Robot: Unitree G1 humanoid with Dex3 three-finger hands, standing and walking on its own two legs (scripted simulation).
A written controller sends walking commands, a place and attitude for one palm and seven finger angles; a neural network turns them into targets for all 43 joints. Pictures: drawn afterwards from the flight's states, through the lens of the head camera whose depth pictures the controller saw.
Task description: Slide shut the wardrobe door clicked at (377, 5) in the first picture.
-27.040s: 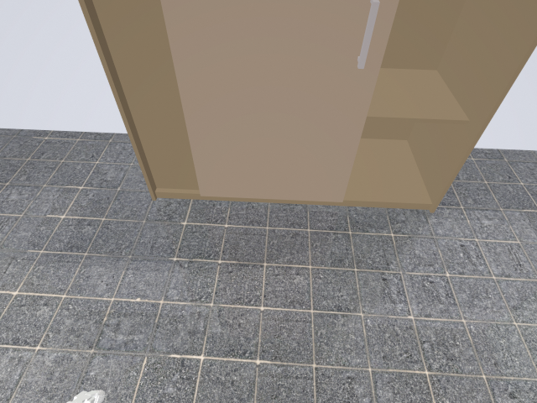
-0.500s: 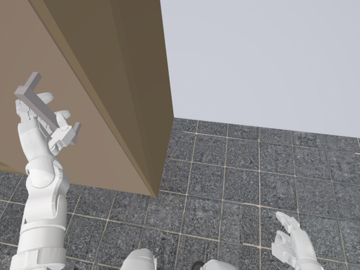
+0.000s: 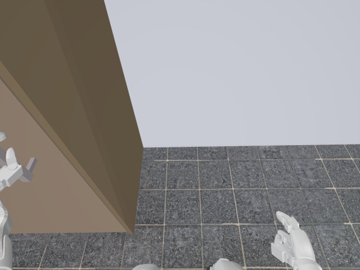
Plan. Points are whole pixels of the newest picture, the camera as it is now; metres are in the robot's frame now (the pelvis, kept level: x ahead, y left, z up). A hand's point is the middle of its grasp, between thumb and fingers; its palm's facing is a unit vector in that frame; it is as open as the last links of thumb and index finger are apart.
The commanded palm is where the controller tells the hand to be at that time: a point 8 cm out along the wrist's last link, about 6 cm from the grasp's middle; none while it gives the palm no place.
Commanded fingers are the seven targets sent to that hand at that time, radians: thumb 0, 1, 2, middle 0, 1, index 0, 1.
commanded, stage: stop walking and hold the door there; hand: left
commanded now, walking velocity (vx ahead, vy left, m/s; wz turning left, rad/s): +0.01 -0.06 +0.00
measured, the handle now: (5, 149) +0.31 +0.39 +0.10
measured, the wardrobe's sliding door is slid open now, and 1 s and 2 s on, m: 0.00 0.00 0.00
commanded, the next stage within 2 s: none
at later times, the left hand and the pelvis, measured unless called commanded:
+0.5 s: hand (13, 166) +0.27 +0.35 +0.10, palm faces +0.61 -0.72 -0.33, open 6.1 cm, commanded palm +0.23 +0.36 +0.10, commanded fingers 0.00 0.90 0.90 -0.45 -1.40 -0.45 -1.40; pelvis +0.00 +0.00 +0.02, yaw -4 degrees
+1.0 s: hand (9, 169) +0.27 +0.36 +0.10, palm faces +0.47 -0.82 -0.33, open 6.0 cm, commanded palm +0.23 +0.37 +0.10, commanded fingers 0.00 0.90 0.90 -0.45 -1.40 -0.45 -1.40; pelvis -0.05 +0.07 +0.01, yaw -1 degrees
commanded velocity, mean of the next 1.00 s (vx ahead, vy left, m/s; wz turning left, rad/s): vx -0.06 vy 0.11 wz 0.06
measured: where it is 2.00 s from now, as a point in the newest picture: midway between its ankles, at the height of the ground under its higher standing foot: outside the picture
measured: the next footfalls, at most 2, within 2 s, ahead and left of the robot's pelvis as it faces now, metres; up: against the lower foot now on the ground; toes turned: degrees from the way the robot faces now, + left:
right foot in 1.10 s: -0.01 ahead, -0.03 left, +0.00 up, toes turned -8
right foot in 1.58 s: +0.02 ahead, -0.02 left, +0.00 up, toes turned -1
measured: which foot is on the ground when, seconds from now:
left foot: down 0.00-1.00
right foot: down 0.00-0.86, up 0.88-1.00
